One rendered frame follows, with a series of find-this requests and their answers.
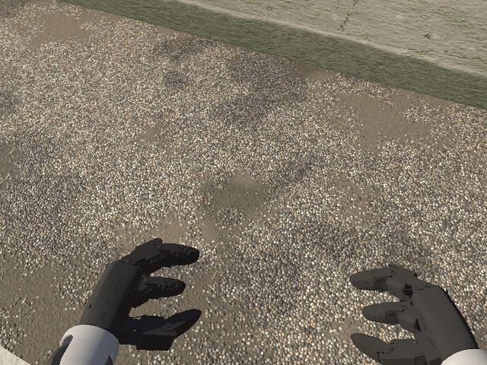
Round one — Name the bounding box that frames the left robot hand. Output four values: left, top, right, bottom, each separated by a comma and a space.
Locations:
78, 238, 202, 351

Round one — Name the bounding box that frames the robot right forearm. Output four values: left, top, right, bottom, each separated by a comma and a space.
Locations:
441, 349, 487, 365

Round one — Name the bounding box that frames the right robot hand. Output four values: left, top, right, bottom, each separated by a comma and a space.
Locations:
349, 263, 479, 365

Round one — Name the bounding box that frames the robot left forearm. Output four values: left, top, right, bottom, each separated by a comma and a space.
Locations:
46, 325, 119, 365

